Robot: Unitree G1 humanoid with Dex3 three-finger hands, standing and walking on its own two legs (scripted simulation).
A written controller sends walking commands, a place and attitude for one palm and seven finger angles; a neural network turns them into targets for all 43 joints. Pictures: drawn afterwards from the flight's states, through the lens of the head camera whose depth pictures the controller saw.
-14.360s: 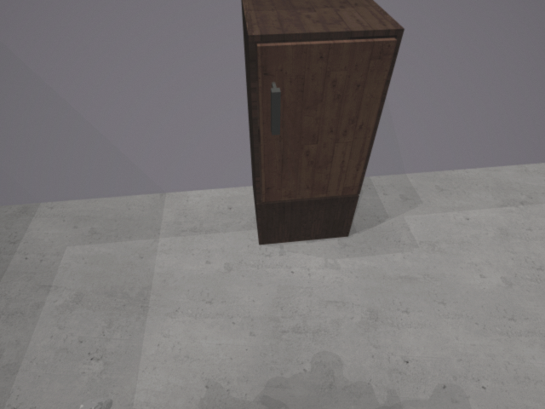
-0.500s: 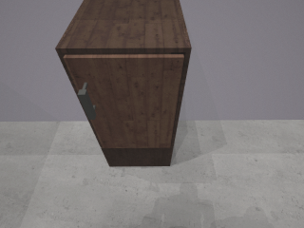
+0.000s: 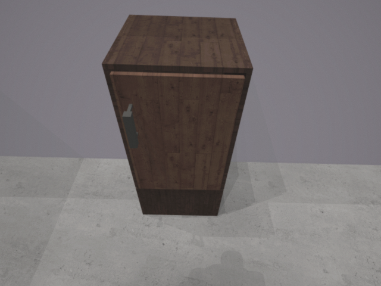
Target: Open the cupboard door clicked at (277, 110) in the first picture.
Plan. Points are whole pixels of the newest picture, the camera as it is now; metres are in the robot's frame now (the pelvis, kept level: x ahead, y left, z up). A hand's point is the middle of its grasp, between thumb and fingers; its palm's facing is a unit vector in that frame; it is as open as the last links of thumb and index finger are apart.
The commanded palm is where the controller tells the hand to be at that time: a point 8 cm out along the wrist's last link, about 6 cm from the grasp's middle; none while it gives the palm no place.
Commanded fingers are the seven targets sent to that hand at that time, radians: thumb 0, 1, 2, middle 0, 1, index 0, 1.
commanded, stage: come to a stop and stand still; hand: left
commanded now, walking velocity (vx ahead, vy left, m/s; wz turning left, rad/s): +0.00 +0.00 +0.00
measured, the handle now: (132, 126) +0.58 +0.23 -0.04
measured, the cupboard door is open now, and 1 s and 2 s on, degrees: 0 0 0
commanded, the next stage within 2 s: look again from close up in 0.50 s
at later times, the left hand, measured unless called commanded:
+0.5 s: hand out of the picture +0.00 +0.13 -0.18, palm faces +0.01 -0.99 -0.11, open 7.4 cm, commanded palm none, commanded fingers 0.00 0.90 0.90 -0.20 -0.30 -0.20 -0.30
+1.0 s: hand out of the picture +0.01 +0.14 -0.18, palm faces +0.02 -0.99 -0.13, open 7.4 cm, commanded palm none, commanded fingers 0.00 0.90 0.90 -0.20 -0.30 -0.20 -0.30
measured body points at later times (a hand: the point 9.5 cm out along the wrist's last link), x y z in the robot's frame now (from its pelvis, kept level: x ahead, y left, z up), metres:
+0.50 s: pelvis +0.02 -0.01 +0.00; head +0.02 +0.00 +0.45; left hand +0.00 +0.19 -0.17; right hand +0.01 -0.22 -0.15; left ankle +0.03 +0.07 -0.74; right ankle +0.02 -0.12 -0.74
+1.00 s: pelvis +0.03 -0.01 +0.00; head +0.04 +0.00 +0.45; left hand +0.01 +0.19 -0.16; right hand +0.01 -0.22 -0.16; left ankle +0.03 +0.07 -0.74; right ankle +0.02 -0.12 -0.74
